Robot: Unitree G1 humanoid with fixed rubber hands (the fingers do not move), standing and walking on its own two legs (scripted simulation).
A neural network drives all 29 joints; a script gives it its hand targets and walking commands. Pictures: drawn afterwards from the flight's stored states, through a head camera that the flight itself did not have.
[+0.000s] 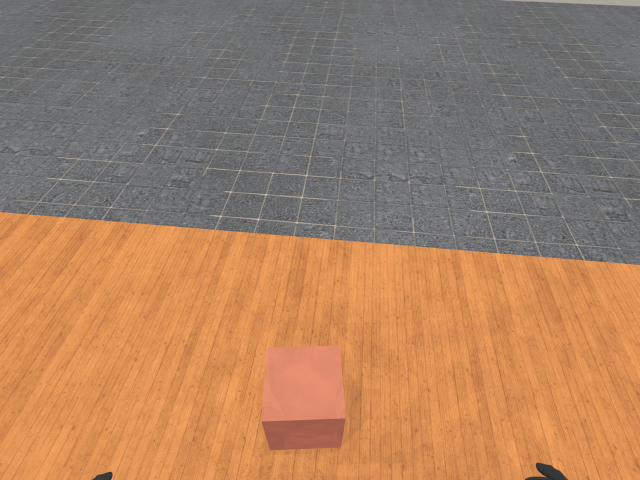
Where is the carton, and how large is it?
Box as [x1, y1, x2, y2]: [261, 345, 345, 449]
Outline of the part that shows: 339,345 266,348 261,421 270,449 340,447 345,417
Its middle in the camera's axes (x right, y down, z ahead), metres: -0.05 +0.46 +1.11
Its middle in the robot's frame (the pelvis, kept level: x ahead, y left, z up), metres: +0.48 +0.05 -0.66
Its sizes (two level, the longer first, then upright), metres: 0.210 0.200 0.250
